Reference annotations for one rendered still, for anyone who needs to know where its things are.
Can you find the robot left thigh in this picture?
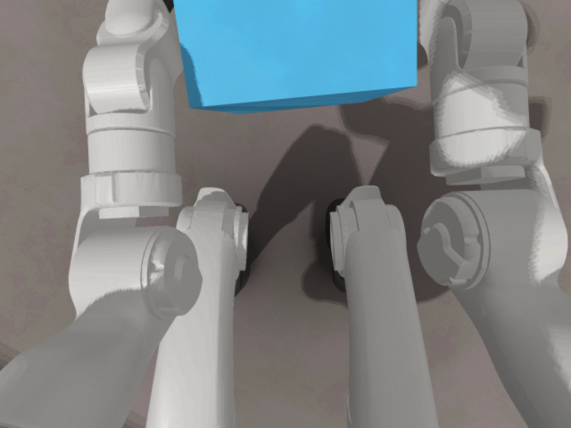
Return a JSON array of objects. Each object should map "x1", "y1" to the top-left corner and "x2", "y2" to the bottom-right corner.
[{"x1": 145, "y1": 200, "x2": 249, "y2": 428}]

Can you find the right robot forearm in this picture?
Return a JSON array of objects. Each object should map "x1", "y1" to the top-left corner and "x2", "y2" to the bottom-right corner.
[{"x1": 417, "y1": 0, "x2": 568, "y2": 246}]

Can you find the left robot upper arm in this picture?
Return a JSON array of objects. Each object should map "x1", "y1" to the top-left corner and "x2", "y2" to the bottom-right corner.
[{"x1": 0, "y1": 226, "x2": 203, "y2": 428}]

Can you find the left robot forearm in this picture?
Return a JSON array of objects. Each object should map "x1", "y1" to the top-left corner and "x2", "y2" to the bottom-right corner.
[{"x1": 69, "y1": 0, "x2": 184, "y2": 289}]

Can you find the carton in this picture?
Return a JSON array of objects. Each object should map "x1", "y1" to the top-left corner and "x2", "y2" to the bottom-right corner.
[{"x1": 173, "y1": 0, "x2": 417, "y2": 114}]

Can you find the right robot upper arm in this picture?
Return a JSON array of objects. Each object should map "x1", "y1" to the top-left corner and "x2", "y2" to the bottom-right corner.
[{"x1": 417, "y1": 189, "x2": 571, "y2": 428}]

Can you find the left robot shin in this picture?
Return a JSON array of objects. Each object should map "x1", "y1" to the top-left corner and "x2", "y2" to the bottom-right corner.
[{"x1": 176, "y1": 187, "x2": 239, "y2": 279}]

